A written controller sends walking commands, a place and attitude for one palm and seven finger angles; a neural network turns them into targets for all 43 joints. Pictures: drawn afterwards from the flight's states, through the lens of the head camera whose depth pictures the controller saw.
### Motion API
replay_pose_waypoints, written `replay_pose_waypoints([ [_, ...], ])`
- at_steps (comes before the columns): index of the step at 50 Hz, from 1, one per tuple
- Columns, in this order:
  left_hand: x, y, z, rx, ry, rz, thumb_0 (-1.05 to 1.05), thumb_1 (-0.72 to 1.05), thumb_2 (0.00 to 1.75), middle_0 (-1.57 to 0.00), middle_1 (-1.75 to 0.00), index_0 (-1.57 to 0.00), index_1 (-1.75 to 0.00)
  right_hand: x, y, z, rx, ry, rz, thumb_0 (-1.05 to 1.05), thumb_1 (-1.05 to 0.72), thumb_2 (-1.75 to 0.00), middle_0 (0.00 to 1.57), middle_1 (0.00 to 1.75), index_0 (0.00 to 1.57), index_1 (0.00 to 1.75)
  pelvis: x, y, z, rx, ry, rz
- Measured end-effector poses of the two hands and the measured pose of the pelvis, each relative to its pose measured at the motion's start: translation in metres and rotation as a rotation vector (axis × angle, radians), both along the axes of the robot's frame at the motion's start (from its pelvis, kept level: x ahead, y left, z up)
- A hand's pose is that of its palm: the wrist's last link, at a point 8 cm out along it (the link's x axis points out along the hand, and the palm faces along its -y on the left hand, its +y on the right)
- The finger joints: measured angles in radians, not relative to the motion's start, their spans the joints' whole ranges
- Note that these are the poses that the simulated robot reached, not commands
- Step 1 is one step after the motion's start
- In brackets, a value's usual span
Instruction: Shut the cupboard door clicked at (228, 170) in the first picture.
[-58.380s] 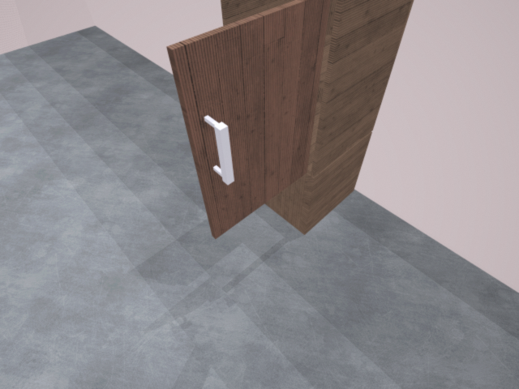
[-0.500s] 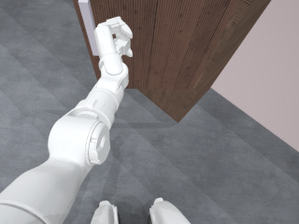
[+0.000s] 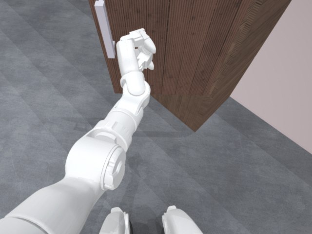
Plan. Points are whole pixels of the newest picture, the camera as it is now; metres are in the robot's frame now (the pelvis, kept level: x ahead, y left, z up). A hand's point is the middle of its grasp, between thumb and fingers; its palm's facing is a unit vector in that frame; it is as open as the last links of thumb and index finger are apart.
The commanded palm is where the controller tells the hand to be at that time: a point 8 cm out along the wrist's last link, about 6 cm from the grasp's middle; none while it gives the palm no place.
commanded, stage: draw the hand back to the body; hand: left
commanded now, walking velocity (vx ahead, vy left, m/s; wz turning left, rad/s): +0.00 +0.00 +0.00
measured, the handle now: (107, 28) +0.66 +0.04 +0.10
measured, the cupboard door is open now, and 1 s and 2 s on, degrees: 44 44 44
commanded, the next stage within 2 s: step back with the hand held close in 1.52 s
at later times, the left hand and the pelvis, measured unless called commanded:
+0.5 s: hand (83, 98) +0.38 +0.08 +0.17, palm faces +0.02 -1.00 -0.05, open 3.1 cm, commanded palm +0.34 +0.14 +0.18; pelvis +0.02 +0.01 +0.06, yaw -1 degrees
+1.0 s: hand out of the picture +0.24 +0.25 +0.22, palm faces +0.32 -0.89 -0.31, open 5.0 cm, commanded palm +0.19 +0.29 +0.25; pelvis +0.02 +0.02 +0.09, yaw +1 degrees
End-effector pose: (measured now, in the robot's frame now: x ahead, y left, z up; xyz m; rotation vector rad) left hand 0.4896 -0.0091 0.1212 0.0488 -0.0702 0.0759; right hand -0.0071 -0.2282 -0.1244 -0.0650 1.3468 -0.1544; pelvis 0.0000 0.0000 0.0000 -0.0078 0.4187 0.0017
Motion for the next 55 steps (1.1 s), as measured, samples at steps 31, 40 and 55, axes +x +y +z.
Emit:
replay_pose_waypoints([
  [31,-0.175,0.180,0.067,0.116,0.000,-0.092,0.01,0.90,0.90,-1.13,-1.32,-1.13,-1.32,0.195,0.016,0.129,-0.052,-0.612,0.067,0.01,-0.91,-0.90,0.20,0.30,0.20,0.30,0.019,0.013,0.077,0.014,-0.400,-0.015],
  [40,-0.239,0.246,0.089,0.178,0.006,0.071,0.01,0.90,0.90,-0.90,-1.06,-0.90,-1.07,0.225,0.057,0.148,-0.003,-0.678,0.194,0.00,-0.91,-0.90,0.20,0.30,0.20,0.30,0.016,0.020,0.087,0.008,-0.460,0.010],
  [55,-0.313,0.328,0.137,0.369,-0.033,0.358,0.01,0.90,0.90,-0.50,-0.62,-0.49,-0.62,0.203,0.057,0.130,-0.020,-0.614,0.196,0.01,-0.91,-0.90,0.21,0.30,0.20,0.30,0.020,0.026,0.091,0.007,-0.481,0.013],
])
